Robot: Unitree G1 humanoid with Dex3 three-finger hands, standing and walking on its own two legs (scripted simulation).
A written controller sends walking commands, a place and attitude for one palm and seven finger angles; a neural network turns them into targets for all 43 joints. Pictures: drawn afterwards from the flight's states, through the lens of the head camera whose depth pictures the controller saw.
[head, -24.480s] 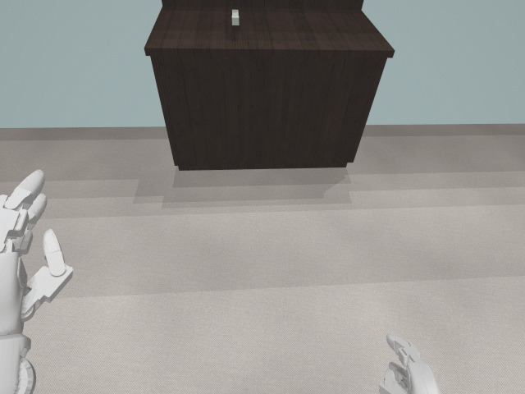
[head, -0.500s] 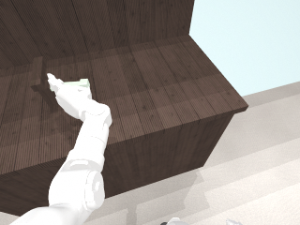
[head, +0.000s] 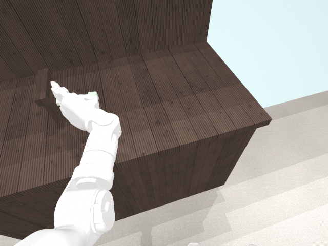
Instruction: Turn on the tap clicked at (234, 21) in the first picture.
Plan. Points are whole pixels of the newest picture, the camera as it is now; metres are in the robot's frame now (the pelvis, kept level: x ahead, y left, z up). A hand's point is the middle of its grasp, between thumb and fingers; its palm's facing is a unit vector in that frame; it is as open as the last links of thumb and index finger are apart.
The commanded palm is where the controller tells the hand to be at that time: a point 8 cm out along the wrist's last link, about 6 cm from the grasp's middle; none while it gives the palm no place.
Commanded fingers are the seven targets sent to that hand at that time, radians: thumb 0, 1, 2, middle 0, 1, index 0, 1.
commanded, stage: lift the hand up off the lever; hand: left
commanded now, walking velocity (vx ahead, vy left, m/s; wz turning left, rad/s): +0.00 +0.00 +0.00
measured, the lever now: (93, 98) +0.53 +0.21 +0.04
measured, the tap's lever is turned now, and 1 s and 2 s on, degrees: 78 78 78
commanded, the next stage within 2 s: draw the hand back beside the body in 0.32 s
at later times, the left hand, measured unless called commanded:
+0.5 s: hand (95, 98) +0.45 +0.17 +0.12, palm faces +0.69 -0.70 -0.19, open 7.8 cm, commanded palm +0.38 +0.20 +0.13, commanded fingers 0.00 0.90 0.90 -0.16 -0.17 -0.16 -0.17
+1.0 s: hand (56, 138) +0.31 +0.21 +0.15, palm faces +0.24 -0.94 -0.23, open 7.7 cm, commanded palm +0.27 +0.25 +0.16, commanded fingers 0.00 0.90 0.90 -0.18 -0.24 -0.18 -0.24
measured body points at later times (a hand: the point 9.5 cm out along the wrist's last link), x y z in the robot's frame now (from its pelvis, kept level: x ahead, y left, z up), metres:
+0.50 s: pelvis +0.01 +0.00 +0.01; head +0.04 -0.02 +0.45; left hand +0.41 +0.20 +0.13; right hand +0.12 -0.24 -0.13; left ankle -0.04 +0.14 -0.72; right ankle +0.07 -0.07 -0.72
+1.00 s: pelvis +0.00 +0.02 +0.03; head -0.01 +0.00 +0.47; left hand +0.29 +0.26 +0.16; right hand +0.18 -0.20 -0.07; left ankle -0.04 +0.14 -0.72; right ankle +0.07 -0.07 -0.72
